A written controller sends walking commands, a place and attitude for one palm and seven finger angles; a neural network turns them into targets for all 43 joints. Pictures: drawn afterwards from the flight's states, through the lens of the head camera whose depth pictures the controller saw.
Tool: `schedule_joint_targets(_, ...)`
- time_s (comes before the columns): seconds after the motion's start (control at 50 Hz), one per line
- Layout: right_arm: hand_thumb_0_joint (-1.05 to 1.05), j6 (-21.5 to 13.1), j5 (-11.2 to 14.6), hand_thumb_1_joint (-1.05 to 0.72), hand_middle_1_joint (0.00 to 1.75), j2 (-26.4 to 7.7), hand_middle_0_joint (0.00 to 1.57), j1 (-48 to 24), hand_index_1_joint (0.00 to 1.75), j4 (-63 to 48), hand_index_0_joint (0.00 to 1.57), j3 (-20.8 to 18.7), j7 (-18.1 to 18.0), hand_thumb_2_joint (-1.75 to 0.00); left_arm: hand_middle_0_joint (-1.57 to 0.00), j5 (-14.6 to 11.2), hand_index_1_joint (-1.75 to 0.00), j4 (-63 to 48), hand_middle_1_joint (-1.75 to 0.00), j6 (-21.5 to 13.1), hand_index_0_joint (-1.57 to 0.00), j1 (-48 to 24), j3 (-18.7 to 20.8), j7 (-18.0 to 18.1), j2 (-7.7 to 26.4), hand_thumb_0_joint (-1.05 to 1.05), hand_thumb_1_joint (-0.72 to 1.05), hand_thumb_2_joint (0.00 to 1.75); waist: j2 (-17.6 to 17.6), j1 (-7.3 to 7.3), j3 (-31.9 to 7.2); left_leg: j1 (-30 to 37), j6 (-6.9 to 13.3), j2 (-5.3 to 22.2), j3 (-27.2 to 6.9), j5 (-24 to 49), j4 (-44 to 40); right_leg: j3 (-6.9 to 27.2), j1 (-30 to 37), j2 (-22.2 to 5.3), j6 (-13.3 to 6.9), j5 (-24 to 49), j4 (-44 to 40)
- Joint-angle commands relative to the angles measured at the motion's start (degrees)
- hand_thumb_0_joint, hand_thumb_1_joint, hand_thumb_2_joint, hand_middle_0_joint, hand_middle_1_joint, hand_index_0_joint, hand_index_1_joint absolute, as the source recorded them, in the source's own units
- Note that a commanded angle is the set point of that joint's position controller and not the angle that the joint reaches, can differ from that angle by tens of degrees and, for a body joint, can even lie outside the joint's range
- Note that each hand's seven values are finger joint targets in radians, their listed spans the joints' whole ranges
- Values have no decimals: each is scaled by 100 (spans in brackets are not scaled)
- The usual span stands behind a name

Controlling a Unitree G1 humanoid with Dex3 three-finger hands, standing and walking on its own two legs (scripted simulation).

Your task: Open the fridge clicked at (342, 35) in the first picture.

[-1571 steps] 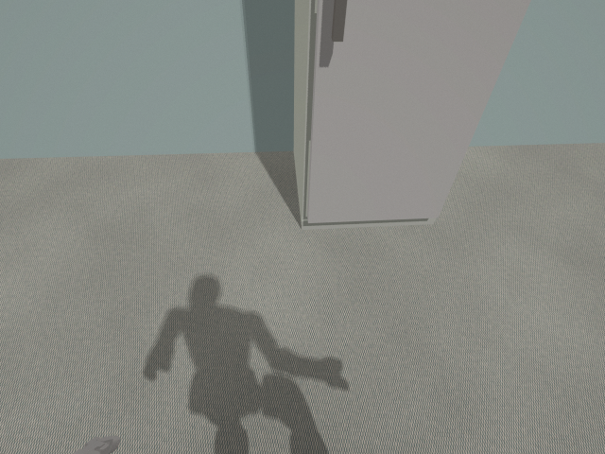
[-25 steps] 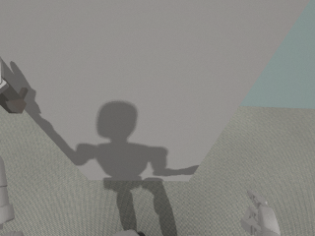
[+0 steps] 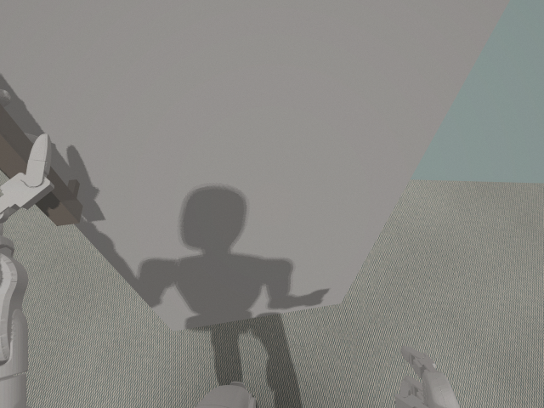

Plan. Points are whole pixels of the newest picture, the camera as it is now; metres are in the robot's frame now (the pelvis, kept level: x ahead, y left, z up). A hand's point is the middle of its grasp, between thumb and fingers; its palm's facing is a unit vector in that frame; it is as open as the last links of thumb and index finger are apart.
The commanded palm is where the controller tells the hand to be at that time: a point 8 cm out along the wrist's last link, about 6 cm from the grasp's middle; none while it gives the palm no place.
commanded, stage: walk backward, drawing the door open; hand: left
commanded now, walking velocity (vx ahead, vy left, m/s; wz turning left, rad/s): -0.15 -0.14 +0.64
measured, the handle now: (22, 141) +0.36 +0.29 +0.21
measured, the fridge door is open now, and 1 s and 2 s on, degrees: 11 43 76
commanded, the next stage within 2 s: stop walking and hold the door back in 1.80 s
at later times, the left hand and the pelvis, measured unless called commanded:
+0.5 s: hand (28, 328) +0.17 +0.20 +0.20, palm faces +0.45 -0.86 -0.22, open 8.3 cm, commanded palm +0.11 +0.24 +0.20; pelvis -0.10 -0.04 -0.01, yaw +15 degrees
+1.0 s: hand out of the picture +0.06 +0.10 +0.20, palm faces +0.62 -0.76 -0.21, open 8.6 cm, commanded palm +0.01 +0.12 +0.20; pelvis -0.11 -0.18 +0.00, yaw +37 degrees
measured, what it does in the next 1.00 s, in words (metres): steps to the right, turning left: left foot, then right foot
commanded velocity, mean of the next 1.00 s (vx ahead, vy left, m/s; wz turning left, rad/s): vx -0.16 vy -0.26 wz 0.59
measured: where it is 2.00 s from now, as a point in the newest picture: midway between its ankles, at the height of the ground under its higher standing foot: outside the picture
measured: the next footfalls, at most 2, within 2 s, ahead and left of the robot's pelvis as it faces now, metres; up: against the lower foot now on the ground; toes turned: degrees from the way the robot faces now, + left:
left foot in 0.12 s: +0.06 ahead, +0.16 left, +0.00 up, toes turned +5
right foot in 0.44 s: -0.05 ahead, -0.12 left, +0.00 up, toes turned +14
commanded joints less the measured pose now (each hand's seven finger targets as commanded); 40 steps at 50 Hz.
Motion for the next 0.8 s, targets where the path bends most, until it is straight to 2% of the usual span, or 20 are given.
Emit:
schedule_joint_targets(0.0, 0, -374, -75, -90, 30, -487, 20, -608, 30, -940, 20, -254, -327, -90, -45, 431, -140, -1271, -140, -690, -45, -1206, 758, 219, 1597, 0, 90, 90, -327, 210, -1789, 65, -38, 469, -96, 97, -308, 280, 1435, -1923, -555, 5713, 347)
schedule_joint_targets(0.08, 0, -396, -188, -90, 30, -433, 20, -417, 30, -828, 20, -332, -475, -90, -45, 350, -140, -2076, -140, -829, -45, -1032, 130, 218, 1134, 0, 90, 90, 225, -8, -1745, 1789, -11, 451, 229, 2549, -1896, -357, 387, -1226, -8, 4622, 1401)
schedule_joint_targets(0.1, 0, -424, -191, -90, 30, -595, 20, -368, 30, -880, 20, -409, -439, -90, -45, 276, -140, -2368, -140, -837, -45, -1121, -6, 224, 1044, 0, 90, 90, 1005, -57, -1985, 2488, 446, 1373, -1045, 5163, -2208, -527, -388, -542, 365, 2676, 2321)
schedule_joint_targets(0.12, 0, -473, -192, -90, 30, -592, 20, -338, 30, -912, 20, -446, -283, -90, -45, 276, -140, -2574, -140, -858, -45, -1189, -172, 163, 857, 0, 90, 90, 2084, 44, -2112, 3042, 1052, 2333, -2575, 7399, -2307, -177, -1149, 197, 470, -1199, 3241)
schedule_joint_targets(0.14, 0, -539, -200, -90, 30, -464, 20, -318, 30, -763, 20, -440, -88, -90, -45, 418, -140, -2609, -140, -854, -45, -1417, -407, 26, 645, 0, 90, 90, 1613, 63, -1832, 2831, 1102, 2369, -2664, 6625, -2446, 303, -1178, 218, 374, -1950, 3397)
schedule_joint_targets(0.18, 0, -638, -233, -90, 30, -429, 20, -465, 30, -677, 20, -491, -62, -90, -45, 463, -140, -2791, -140, -762, -45, -1443, -483, -52, 613, 0, 90, 90, 965, -25, -1619, 2531, 1243, 2504, -3165, 5121, -2594, 568, -1518, 45, 470, -1567, 3399)
schedule_joint_targets(0.22, 0, -678, -167, -90, 30, -501, 20, -438, 30, -643, 20, -599, -33, -90, -45, 458, -140, -2623, -140, -677, -45, -1394, -551, -89, 539, 0, 90, 90, 704, -22, -1487, 2005, 1053, 2204, -2571, 3542, -2682, 628, -1087, 94, 438, -854, 2946)
schedule_joint_targets(0.26, 0, -663, -149, -90, 30, -472, 20, -556, 30, -750, 20, -574, -54, -90, -45, 377, -140, -2779, -140, -605, -45, -1464, -618, -131, 512, 0, 90, 90, 1040, 55, -1594, 1586, 820, 1855, -1927, 1967, -2971, 384, -481, 219, 372, -649, 2437)
schedule_joint_targets(0.32, 0, -665, -166, -90, 30, -359, 20, -663, 30, -837, 20, -450, -71, -90, -45, 321, -140, -2723, -140, -514, -45, -1640, -838, -151, 329, 0, 90, 90, 1769, 78, -1558, 898, 715, 1715, -1900, 258, -3578, 156, 264, 396, 266, -858, 1690)
schedule_joint_targets(0.36, 0, -633, -220, -90, 30, -359, 20, -695, 30, -856, 20, -443, -93, -90, -45, 308, -140, -2700, -140, -445, -45, -1521, -726, -131, 446, 0, 90, 90, 1686, 138, -1586, 568, 621, 1592, -1807, -8, -3597, 92, 972, 470, 181, -611, 818)
schedule_joint_targets(0.4, 0, -638, -209, -90, 30, -199, 20, -767, 30, -870, 20, -387, -73, -90, -45, 316, -140, -2772, -140, -449, -45, -1595, -777, -159, 421, 0, 90, 90, 709, 179, -1833, 494, 319, 1064, -1469, -57, -2783, 346, 1475, 91, 18, -126, -733)
schedule_joint_targets(0.44, 0, -539, -159, -90, 30, 2, 20, -906, 30, -867, 20, -331, -106, -90, -45, 395, -140, -2829, -140, -401, -45, -1497, -588, -154, 723, 0, 90, 90, -1534, 255, -1509, 365, -313, -61, -84, -289, 373, 1913, 65, -1793, -739, -154, -1719)
schedule_joint_targets(0.46, 0, -534, -166, -90, 30, -90, 20, -923, 30, -735, 20, -344, -148, -90, -45, 400, -140, -2639, -140, -394, -45, -1442, -576, -55, 604, 0, 90, 90, -1044, 230, -1378, 71, -333, 0, -253, -740, 1603, 1731, -354, -2158, -981, 1016, -1428)
schedule_joint_targets(0.52, 0, -533, -280, -90, 30, 40, 20, -858, 30, -819, 20, -304, -212, -90, -45, 474, -140, -2737, -140, -380, -45, -873, -966, -225, -28, 0, 90, 90, -903, 107, -1653, -451, -255, 346, -71, -447, 2132, 213, 717, -1634, -686, 3376, -352)
schedule_joint_targets(0.62, 0, -501, -388, -90, 30, 74, 20, -810, 30, -954, 20, -267, -350, -90, -45, 502, -140, -3110, -140, -543, -45, -692, -1220, -198, -179, 0, 90, 90, -961, 282, -1811, 0, -111, 461, 704, -577, -102, -63, 1557, -1669, -761, 5075, 99)
schedule_joint_targets(0.7, 0, -491, -344, -90, 30, -42, 20, -294, 30, -1025, 20, -403, -313, -90, -45, 491, -140, -3317, -140, -526, -45, -947, -1728, -259, -442, 0, 90, 90, -847, -65, -2147, 1404, -60, 442, 964, 813, -2023, -627, 1156, -1275, -393, 5472, 1159)
schedule_joint_targets(0.72, 0, -467, -315, -90, 30, -138, 20, -103, 30, -1036, 20, -502, -304, -90, -45, 483, -140, -3329, -140, -548, -45, -1125, -1866, -270, -484, 0, 90, 90, -477, -300, -2270, 2810, 145, 854, 384, 2426, -2330, -810, -68, -1092, -56, 4751, 2097)
schedule_joint_targets(0.74, 0, -522, -328, -90, 30, -454, 20, -130, 30, -1099, 20, -643, -270, -90, -45, 419, -140, -3427, -140, -604, -45, -1243, -2064, -328, -673, 0, 90, 90, 756, -339, -2128, 4177, 850, 2515, -1889, 5688, -2511, -832, -2134, -279, 419, 1408, 3220)
schedule_joint_targets(0.76, 0, -511, -391, -90, 30, -517, 20, -204, 30, -1010, 20, -661, -154, -90, -45, 619, -140, -3334, -140, -698, -45, -1286, -2165, -415, -673, 0, 90, 90, 1168, -170, -1961, 4550, 1516, 3820, -3580, 7577, -2480, -68, -2992, -192, 529, -1756, 3963)
schedule_joint_targets(0.78, 0, -536, -362, -90, 30, -542, 20, -388, 30, -1003, 20, -663, 8, -90, -45, 746, -140, -3231, -140, -737, -45, -1336, -1932, -489, -520, 0, 90, 90, 518, -65, -1626, 4388, 1617, 3833, -3104, 7032, -2359, 470, -3256, -314, 333, -1708, 4185)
